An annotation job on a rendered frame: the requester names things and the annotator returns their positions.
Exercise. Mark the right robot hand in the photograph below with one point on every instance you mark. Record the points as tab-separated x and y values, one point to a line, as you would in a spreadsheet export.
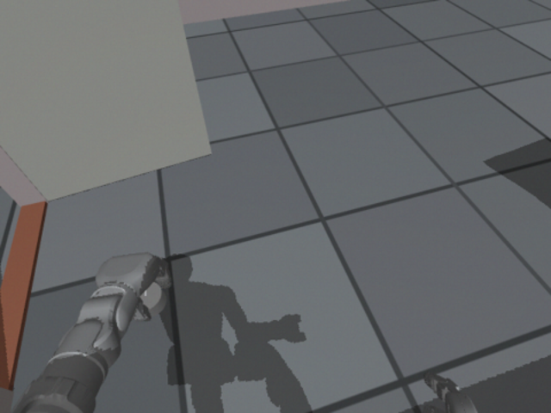
448	392

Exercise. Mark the left robot arm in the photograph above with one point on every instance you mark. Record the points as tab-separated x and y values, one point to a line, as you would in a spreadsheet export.
73	376

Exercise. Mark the left robot hand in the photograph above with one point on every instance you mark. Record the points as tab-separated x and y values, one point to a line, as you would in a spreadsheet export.
137	271

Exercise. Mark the tin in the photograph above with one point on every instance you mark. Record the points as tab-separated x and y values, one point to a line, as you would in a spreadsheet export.
154	298

